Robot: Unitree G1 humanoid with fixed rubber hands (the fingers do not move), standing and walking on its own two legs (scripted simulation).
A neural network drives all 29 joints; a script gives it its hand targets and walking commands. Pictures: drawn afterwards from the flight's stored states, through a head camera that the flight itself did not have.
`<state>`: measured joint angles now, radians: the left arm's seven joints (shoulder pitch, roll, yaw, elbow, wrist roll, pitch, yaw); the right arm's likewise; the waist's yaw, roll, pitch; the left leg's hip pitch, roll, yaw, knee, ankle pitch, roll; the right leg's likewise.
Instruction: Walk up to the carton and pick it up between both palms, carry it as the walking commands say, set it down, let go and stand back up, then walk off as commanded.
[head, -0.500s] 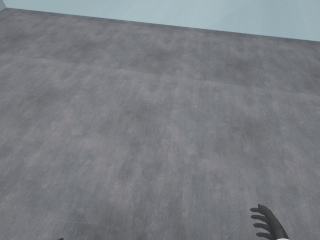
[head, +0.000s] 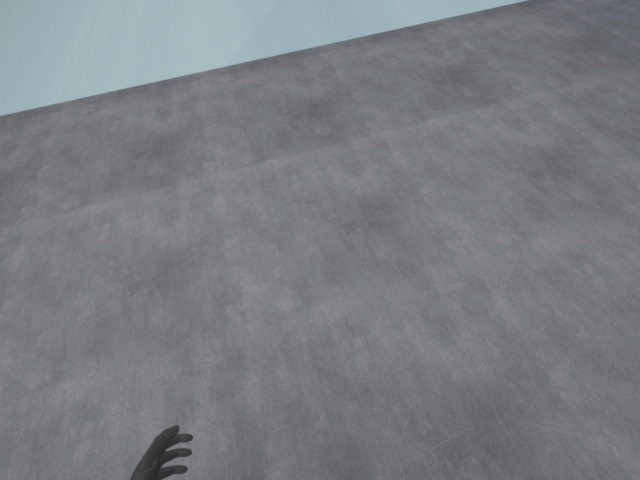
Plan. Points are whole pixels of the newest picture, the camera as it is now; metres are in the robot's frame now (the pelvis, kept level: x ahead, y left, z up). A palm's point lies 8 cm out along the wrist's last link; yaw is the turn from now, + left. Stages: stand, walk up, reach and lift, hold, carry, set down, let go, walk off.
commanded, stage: stand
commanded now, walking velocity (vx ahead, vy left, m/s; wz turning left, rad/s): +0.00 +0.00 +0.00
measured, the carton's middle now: out of the picture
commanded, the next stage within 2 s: walk off in 0.22 s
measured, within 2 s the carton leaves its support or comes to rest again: neither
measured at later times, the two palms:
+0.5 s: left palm out of the picture +0.04 +0.27 -0.13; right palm out of the picture +0.06 -0.23 -0.11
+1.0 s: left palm out of the picture +0.01 +0.24 -0.13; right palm (396, 312) +0.40 -0.11 -0.11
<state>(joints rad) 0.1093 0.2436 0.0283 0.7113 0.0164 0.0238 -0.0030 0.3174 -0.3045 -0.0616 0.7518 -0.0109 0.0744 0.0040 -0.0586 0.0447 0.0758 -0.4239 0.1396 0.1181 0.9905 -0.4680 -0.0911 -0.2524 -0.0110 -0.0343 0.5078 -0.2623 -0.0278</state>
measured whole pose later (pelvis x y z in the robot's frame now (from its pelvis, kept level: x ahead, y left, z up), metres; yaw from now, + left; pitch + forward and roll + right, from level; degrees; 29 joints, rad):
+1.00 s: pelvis +0.15 +0.05 -0.01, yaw +15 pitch +1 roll +0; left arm 0.49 0.17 0.02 1.02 0.04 -0.09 0.02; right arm 0.01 -0.23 -0.05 0.79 -0.04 0.02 0.09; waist 0.09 0.01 0.05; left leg -0.62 0.10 0.14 0.73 -0.16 0.01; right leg 0.14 -0.08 -0.29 0.24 -0.38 0.07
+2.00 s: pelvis +0.62 +0.29 +0.00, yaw +50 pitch +1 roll -1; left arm 0.44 0.22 0.05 0.95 0.03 -0.09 0.00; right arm 0.02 -0.25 -0.07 0.74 -0.04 0.01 0.08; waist 0.08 0.03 0.05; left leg -0.62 0.10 0.10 0.75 -0.12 0.00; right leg 0.03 -0.09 -0.31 0.30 -0.33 0.05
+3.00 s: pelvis +0.86 +0.76 +0.00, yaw +86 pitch +1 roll -1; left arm 0.44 0.23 0.06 0.92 0.03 -0.09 0.00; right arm 0.06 -0.26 -0.07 0.74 -0.04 0.00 0.08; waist 0.07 0.03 0.05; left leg -0.64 0.11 0.07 0.83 -0.10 -0.01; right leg -0.01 -0.09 -0.29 0.31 -0.31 0.04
